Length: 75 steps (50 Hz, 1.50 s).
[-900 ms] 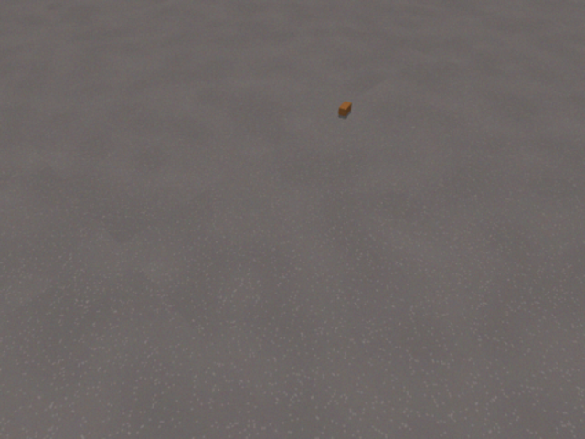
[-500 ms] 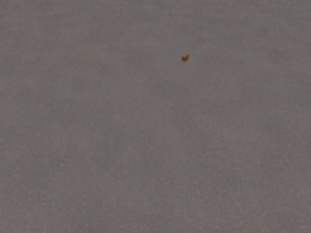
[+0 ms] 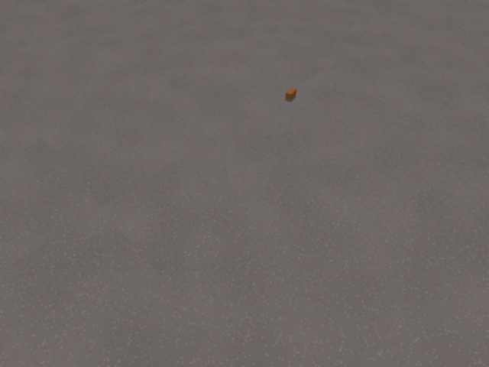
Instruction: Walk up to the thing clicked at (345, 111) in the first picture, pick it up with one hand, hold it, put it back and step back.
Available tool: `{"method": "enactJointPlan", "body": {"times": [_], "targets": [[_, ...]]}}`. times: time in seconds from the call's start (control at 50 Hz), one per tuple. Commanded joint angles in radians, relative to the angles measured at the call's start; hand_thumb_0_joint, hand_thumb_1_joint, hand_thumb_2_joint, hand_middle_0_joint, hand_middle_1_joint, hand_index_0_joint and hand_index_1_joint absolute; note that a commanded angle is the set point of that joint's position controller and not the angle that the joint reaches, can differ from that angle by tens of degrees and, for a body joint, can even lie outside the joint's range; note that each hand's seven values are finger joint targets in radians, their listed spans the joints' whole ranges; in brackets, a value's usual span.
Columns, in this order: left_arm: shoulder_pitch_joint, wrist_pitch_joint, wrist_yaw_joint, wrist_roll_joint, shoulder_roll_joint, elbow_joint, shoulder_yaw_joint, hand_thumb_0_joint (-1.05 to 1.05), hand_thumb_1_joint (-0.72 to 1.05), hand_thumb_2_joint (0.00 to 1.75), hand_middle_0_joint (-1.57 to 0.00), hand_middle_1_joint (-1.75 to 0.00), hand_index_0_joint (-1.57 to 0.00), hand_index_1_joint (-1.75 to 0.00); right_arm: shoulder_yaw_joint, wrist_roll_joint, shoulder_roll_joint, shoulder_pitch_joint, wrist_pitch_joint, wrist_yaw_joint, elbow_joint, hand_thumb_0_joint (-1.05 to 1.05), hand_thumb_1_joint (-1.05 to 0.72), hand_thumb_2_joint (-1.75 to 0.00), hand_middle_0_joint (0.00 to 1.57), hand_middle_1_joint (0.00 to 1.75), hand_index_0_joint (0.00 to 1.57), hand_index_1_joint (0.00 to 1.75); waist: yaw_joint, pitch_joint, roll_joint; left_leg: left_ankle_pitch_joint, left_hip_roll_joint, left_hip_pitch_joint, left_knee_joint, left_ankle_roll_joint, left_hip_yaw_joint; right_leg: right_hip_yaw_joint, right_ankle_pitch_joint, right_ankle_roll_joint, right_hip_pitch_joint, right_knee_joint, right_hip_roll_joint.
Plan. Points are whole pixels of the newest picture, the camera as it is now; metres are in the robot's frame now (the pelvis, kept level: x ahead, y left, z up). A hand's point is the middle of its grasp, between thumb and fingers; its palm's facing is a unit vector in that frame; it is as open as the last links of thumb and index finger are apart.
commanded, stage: stand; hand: left
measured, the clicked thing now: (290, 93) +2.06 -0.35 -0.76
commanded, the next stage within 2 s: walk up in 0.22 s
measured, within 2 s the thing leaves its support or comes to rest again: neither
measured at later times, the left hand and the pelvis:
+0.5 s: hand out of the picture +0.10 +0.35 -0.15, palm faces +0.28 -0.90 -0.33, open 7.3 cm; pelvis +0.06 +0.03 -0.02, yaw +14 degrees
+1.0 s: hand (101, 317) +0.26 +0.31 -0.14, palm faces +0.45 -0.81 -0.38, open 7.4 cm; pelvis +0.30 -0.03 -0.04, yaw +28 degrees
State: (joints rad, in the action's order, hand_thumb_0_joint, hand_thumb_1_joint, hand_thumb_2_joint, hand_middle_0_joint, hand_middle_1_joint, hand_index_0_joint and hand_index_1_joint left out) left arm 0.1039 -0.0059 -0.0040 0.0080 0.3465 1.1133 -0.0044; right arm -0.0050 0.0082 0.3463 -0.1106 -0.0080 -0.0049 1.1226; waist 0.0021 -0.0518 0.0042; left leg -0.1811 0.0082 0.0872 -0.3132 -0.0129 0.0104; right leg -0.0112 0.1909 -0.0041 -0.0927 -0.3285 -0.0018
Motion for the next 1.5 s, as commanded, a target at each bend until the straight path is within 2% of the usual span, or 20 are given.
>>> {"method": "enactJointPlan", "body": {"times": [0.0, 0.18, 0.2, 0.28, 0.36, 0.44, 0.48, 0.52, 0.62, 0.88, 0.96, 1.0, 1.02, 1.1, 1.24, 1.32, 1.34, 1.36, 1.4, 1.48], "targets": [[-0.036, -0.025, 0.014, 0.000, 0.211, -0.055, 0.044, 0.00, 0.90, 0.90, -0.20, -0.30, -0.20, -0.30, 0.042, 0.000, 0.209, 0.043, -0.021, 0.015, -0.062, 0.00, -0.90, -0.90, 0.20, 0.30, 0.20, 0.30, -0.006, 0.051, -0.005, 0.100, 0.113, 0.012, 0.049, 0.034, 0.090, 0.098, -0.099, -0.025, -0.012, 0.064, -0.123], [-0.033, -0.025, 0.013, -0.001, 0.215, -0.059, 0.045, 0.00, 0.90, 0.90, -0.20, -0.30, -0.20, -0.30, 0.043, 0.002, 0.215, 0.040, -0.023, 0.016, -0.060, 0.00, -0.90, -0.90, 0.20, 0.30, 0.20, 0.30, -0.005, 0.068, -0.003, 0.120, 0.116, -0.005, 0.038, 0.032, 0.087, 0.109, -0.125, -0.028, -0.008, 0.062, -0.128], [-0.076, -0.031, -0.038, 0.048, 0.395, -0.204, 0.184, 0.00, 0.90, 0.90, -0.20, -0.30, -0.20, -0.30, 0.131, -0.011, 0.409, -0.107, -0.046, 0.001, -0.111, 0.00, -0.90, -0.90, 0.20, 0.30, 0.20, 0.30, -0.018, 0.150, -0.126, -0.367, 0.142, 0.216, -0.036, 0.091, 0.251, 0.048, 0.440, -0.061, 0.098, -0.079, -0.130], [0.038, -0.020, -0.080, 0.044, 0.410, -0.252, 0.215, 0.00, 0.90, 0.90, -0.20, -0.30, -0.20, -0.30, 0.125, 0.023, 0.307, 0.138, -0.062, -0.013, -0.256, 0.00, -0.90, -0.90, 0.20, 0.30, 0.20, 0.30, -0.168, 0.033, -0.306, -0.287, 0.016, 0.760, -0.524, 0.011, -0.109, 0.327, 0.628, -0.209, 0.302, 0.233, -0.473], [-0.138, -0.017, -0.107, 0.053, 0.366, -0.345, 0.209, 0.00, 0.90, 0.90, -0.20, -0.30, -0.20, -0.30, 0.144, 0.002, 0.353, -0.031, -0.057, -0.048, -0.216, 0.00, -0.90, -0.90, 0.20, 0.30, 0.20, 0.30, -0.060, -0.001, -0.184, -0.239, 0.134, 0.526, -0.499, 0.020, -0.058, 0.115, 0.545, -0.191, 0.087, 0.215, -0.406], [-0.234, 0.005, -0.120, 0.056, 0.339, -0.390, 0.207, 0.00, 0.90, 0.90, -0.20, -0.30, -0.20, -0.30, 0.174, 0.001, 0.354, -0.353, -0.058, -0.034, -0.126, 0.00, -0.90, -0.90, 0.20, 0.30, 0.20, 0.30, 0.100, 0.080, -0.048, -0.073, 0.005, -0.079, -0.242, 0.034, -0.226, -0.196, 0.518, -0.125, -0.261, -0.127, -0.212], [-0.214, 0.019, -0.130, 0.053, 0.215, -0.423, 0.161, 0.00, 0.90, 0.90, -0.20, -0.30, -0.20, -0.30, 0.212, 0.023, 0.460, -0.530, -0.050, 0.009, -0.094, 0.00, -0.90, -0.90, 0.20, 0.30, 0.20, 0.30, 0.184, 0.075, 0.292, -0.366, 0.112, -0.378, -0.083, 0.125, 0.094, -0.263, 0.463, -0.074, -0.651, -0.699, -0.019], [-0.240, 0.020, -0.151, 0.052, 0.264, -0.482, 0.137, 0.00, 0.90, 0.90, -0.20, -0.30, -0.20, -0.30, 0.200, -0.006, 0.569, -0.304, -0.066, 0.035, -0.209, 0.00, -0.90, -0.90, 0.20, 0.30, 0.20, 0.30, 0.053, -0.029, 0.141, -0.950, 0.478, 0.017, 0.360, 0.255, 0.899, 0.118, 0.310, -0.031, -0.739, -0.957, -0.053], [-0.027, 0.039, -0.169, 0.031, 0.376, -0.339, 0.159, 0.00, 0.90, 0.90, -0.20, -0.30, -0.20, -0.30, 0.148, -0.011, 0.501, -0.090, -0.125, 0.053, -0.242, 0.00, -0.90, -0.90, 0.20, 0.30, 0.20, 0.30, -0.079, 0.001, 0.069, -0.552, 0.293, 0.251, 0.222, 0.204, 0.335, 0.138, 0.120, 0.024, -0.440, -0.824, -0.152], [-0.159, 0.036, -0.179, 0.043, 0.336, -0.401, 0.164, 0.00, 0.90, 0.90, -0.20, -0.30, -0.20, -0.30, 0.165, 0.017, 0.515, -0.165, -0.131, 0.052, -0.228, 0.00, -0.90, -0.90, 0.20, 0.30, 0.20, 0.30, -0.010, 0.023, 0.126, -0.333, 0.216, 0.135, 0.032, 0.255, 0.222, 0.076, 0.091, 0.044, -0.467, -0.391, -0.169], [0.130, 0.009, -0.151, 0.043, 0.350, -0.298, 0.189, 0.00, 0.90, 0.90, -0.20, -0.30, -0.20, -0.30, 0.155, 0.028, 0.457, -0.047, -0.106, 0.066, -0.278, 0.00, -0.90, -0.90, 0.20, 0.30, 0.20, 0.30, -0.186, 0.107, 0.046, -0.188, 0.163, 0.408, -0.342, 0.209, 0.130, -0.020, 0.103, -0.006, -0.014, -0.213, -0.107], [0.276, -0.014, -0.114, 0.057, 0.548, -0.252, 0.215, 0.00, 0.90, 0.90, -0.20, -0.30, -0.20, -0.30, 0.094, 0.004, 0.293, -0.097, -0.105, 0.074, -0.325, 0.00, -0.90, -0.90, 0.20, 0.30, 0.20, 0.30, -0.217, 0.135, -0.500, -0.409, -0.108, 0.910, -0.966, 0.103, -0.119, 0.539, 0.411, -0.031, 0.248, 0.164, -0.402], [0.144, -0.025, -0.102, 0.047, 0.574, -0.303, 0.214, 0.00, 0.90, 0.90, -0.20, -0.30, -0.20, -0.30, 0.097, 0.007, 0.328, -0.101, -0.098, 0.085, -0.299, 0.00, -0.90, -0.90, 0.20, 0.30, 0.20, 0.30, -0.177, 0.104, -0.424, -0.372, 0.015, 0.862, -1.096, 0.098, 0.014, 0.708, 0.502, -0.102, 0.121, 0.220, -0.481], [0.036, -0.034, -0.086, 0.032, 0.394, -0.305, 0.166, 0.00, 0.90, 0.90, -0.20, -0.30, -0.20, -0.30, 0.110, -0.017, 0.370, -0.182, -0.105, 0.053, -0.207, 0.00, -0.90, -0.90, 0.20, 0.30, 0.20, 0.30, -0.061, 0.007, -0.261, -0.151, 0.105, 0.643, -0.804, 0.081, 0.024, 0.159, 0.257, -0.117, -0.072, 0.073, -0.275], [0.088, -0.011, -0.101, 0.044, 0.329, -0.386, 0.143, 0.00, 0.90, 0.90, -0.20, -0.30, -0.20, -0.30, 0.101, -0.026, 0.325, -0.158, -0.089, 0.030, -0.305, 0.00, -0.90, -0.90, 0.20, 0.30, 0.20, 0.30, -0.072, 0.014, -0.158, 0.017, 0.037, 0.411, -0.441, 0.068, -0.123, -0.071, -0.006, -0.138, -0.116, 0.062, -0.245], [0.108, 0.001, -0.095, 0.034, 0.323, -0.443, 0.135, 0.00, 0.90, 0.90, -0.20, -0.30, -0.20, -0.30, 0.143, -0.029, 0.354, -0.476, -0.080, 0.073, -0.263, 0.00, -0.90, -0.90, 0.20, 0.30, 0.20, 0.30, 0.067, 0.150, -0.073, 0.053, -0.004, -0.124, -0.291, 0.144, -0.110, -0.167, -0.431, -0.082, -0.311, -0.387, -0.179], [0.131, -0.003, -0.089, 0.042, 0.292, -0.463, 0.123, 0.00, 0.90, 0.90, -0.20, -0.30, -0.20, -0.30, 0.166, -0.017, 0.400, -0.569, -0.080, 0.090, -0.260, 0.00, -0.90, -0.90, 0.20, 0.30, 0.20, 0.30, 0.119, 0.192, -0.012, -0.074, 0.072, -0.289, -0.248, 0.191, 0.051, -0.153, -0.324, -0.054, -0.459, -0.598, -0.131], [0.163, -0.005, -0.090, 0.058, 0.241, -0.485, 0.113, 0.00, 0.90, 0.90, -0.20, -0.30, -0.20, -0.30, 0.190, -0.009, 0.479, -0.585, -0.081, 0.108, -0.285, 0.00, -0.90, -0.90, 0.20, 0.30, 0.20, 0.30, 0.105, 0.216, 0.178, -0.194, 0.342, -0.441, -0.184, 0.258, 0.489, -0.092, 0.344, -0.012, -0.727, -0.849, -0.031], [0.104, 0.015, -0.086, 0.056, 0.437, -0.501, 0.151, 0.00, 0.90, 0.90, -0.20, -0.30, -0.20, -0.30, 0.188, -0.066, 0.515, -0.432, -0.089, 0.127, -0.363, 0.00, -0.90, -0.90, 0.20, 0.30, 0.20, 0.30, 0.090, 0.154, -0.050, -0.396, 0.559, -0.232, 0.021, 0.418, 0.886, 0.189, 0.319, 0.047, -0.849, -1.115, -0.086], [0.179, 0.035, -0.111, 0.041, 0.367, -0.442, 0.154, 0.00, 0.90, 0.90, -0.20, -0.30, -0.20, -0.30, 0.132, -0.027, 0.423, -0.262, -0.120, 0.109, -0.350, 0.00, -0.90, -0.90, 0.20, 0.30, 0.20, 0.30, -0.037, 0.007, 0.030, -0.239, 0.284, 0.291, -0.039, 0.274, 0.300, 0.147, 0.177, 0.021, -0.582, -0.920, -0.184]]}}
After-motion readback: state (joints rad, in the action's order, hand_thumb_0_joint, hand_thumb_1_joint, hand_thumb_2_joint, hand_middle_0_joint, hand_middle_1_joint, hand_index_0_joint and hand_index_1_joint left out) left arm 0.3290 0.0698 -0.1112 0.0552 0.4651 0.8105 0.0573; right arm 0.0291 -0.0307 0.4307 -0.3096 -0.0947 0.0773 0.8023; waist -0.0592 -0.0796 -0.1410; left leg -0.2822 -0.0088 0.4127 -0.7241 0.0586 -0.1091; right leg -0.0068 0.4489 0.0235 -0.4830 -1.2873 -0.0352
